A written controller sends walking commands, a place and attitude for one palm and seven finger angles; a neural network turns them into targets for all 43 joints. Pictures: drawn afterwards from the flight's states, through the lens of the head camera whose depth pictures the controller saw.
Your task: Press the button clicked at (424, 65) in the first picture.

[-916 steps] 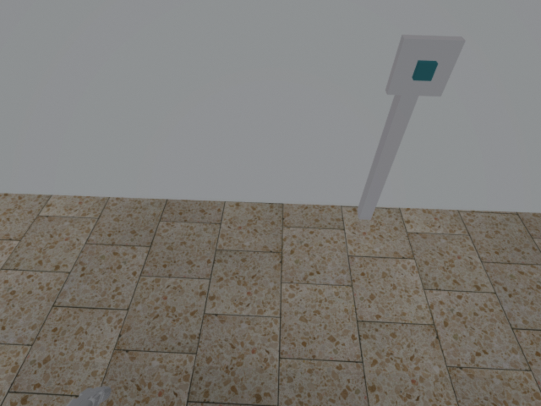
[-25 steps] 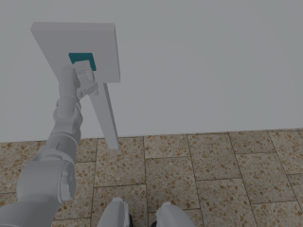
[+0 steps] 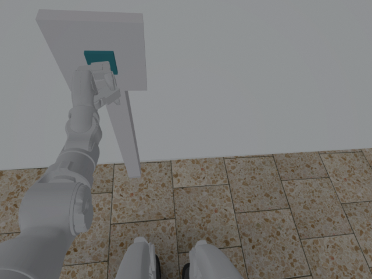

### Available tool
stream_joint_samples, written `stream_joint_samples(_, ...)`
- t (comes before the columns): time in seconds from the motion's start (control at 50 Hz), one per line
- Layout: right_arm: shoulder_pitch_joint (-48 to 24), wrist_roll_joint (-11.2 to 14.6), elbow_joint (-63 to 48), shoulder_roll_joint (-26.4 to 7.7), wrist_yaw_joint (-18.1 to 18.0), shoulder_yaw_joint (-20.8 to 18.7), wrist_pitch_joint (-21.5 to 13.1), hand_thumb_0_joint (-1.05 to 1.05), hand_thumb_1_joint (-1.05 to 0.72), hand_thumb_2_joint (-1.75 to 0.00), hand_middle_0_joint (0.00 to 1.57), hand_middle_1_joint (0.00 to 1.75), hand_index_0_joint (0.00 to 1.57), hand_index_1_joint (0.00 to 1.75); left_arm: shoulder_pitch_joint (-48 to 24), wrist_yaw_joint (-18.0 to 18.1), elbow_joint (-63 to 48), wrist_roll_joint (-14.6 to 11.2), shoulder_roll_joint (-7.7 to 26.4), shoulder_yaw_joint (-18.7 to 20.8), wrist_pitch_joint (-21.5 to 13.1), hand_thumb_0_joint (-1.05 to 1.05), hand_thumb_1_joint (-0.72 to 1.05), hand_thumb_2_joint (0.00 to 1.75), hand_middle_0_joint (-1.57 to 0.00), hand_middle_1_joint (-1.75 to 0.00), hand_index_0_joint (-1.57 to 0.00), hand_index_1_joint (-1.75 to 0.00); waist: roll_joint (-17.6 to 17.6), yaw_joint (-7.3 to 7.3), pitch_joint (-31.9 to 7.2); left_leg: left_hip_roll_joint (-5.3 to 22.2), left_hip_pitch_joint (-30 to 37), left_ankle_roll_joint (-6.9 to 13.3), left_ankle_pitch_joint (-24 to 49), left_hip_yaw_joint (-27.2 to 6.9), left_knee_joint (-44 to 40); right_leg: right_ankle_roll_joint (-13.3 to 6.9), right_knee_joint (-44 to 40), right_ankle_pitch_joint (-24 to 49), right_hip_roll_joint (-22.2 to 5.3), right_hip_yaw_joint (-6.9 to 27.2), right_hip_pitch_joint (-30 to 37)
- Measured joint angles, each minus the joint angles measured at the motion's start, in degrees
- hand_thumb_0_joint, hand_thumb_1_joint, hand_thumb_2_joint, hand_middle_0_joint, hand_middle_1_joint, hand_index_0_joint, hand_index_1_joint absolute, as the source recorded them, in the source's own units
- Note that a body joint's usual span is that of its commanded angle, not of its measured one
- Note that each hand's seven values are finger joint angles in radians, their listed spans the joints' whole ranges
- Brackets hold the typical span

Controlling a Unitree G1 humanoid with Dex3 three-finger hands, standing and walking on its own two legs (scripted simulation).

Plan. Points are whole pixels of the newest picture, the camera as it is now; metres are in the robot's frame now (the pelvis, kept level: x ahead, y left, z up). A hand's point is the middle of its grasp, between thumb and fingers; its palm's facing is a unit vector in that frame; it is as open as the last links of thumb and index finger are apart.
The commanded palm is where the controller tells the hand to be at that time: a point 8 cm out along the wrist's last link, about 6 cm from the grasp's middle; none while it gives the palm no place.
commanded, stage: pull the fist back off the button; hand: left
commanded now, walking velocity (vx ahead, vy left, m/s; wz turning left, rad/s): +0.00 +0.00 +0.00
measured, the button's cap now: (102, 60) +0.56 +0.14 +0.11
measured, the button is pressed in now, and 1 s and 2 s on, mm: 9 0 0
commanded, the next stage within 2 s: draw the hand back to the body in 0.88 s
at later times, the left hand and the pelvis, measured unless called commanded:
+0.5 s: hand (118, 99) +0.48 +0.11 +0.07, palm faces +0.06 -1.00 +0.00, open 2.9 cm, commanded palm +0.44 +0.15 +0.08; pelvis +0.03 +0.00 +0.02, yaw -1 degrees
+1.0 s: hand (115, 127) +0.41 +0.11 +0.07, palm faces +0.02 -1.00 -0.01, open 3.1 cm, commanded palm +0.38 +0.16 +0.09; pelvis +0.05 -0.03 +0.03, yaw +1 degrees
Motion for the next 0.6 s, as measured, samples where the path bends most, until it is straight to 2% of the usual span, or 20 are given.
stream_joint_samples(0.24, 0.33, -0.42, -0.26, 0.17, 1.48, -1.15, 0.74, 0.01, -0.91, -0.89, 0.21, 0.3, 0.2, 0.29, 3.9, 2.16, -4.07, -0.2, -3.08, -0.16, 0.29, -0.07, 0.76, 0.96, -1.3, -1.5, -1.34, -1.5, 0.29, 1.29, -0.36, -0.05, 1.71, 0.54, -0.26, 1.27, -0.88, 0.55, -0.43, -0.11, -0.08, 1.41, 1.17)
stream_joint_samples(0.42, -0.55, 0.2, -1.76, 0.68, 2.0, -1.83, 2.54, 0.01, -0.91, -0.9, 0.21, 0.3, 0.2, 0.29, 12.03, 2.69, -11.07, -1.59, -6.54, -1.34, 0.28, -0.03, 0.84, 0.93, -1.3, -1.5, -1.31, -1.5, 0.32, 3.35, -0.72, 0.16, 6.21, 0.57, -1.27, 2.28, -2.99, 0.4, -2.28, -0.84, 0.26, 2.76, 5.11)
stream_joint_samples(0.6, -2.47, 1.16, -4.2, 1.2, 1.96, -2.33, 4.18, 0.01, -0.91, -0.9, 0.2, 0.3, 0.2, 0.29, 24.18, 0.81, -22.87, -3.14, -8.7, -4.15, 0.86, 0.01, 0.89, 0.91, -1.3, -1.5, -1.3, -1.5, -0.27, 5.81, -1.4, 0.49, 10.97, -0.27, -2.75, 2.52, -5.08, -0.33, -4.52, -1.95, 0.84, 3.44, 9.65)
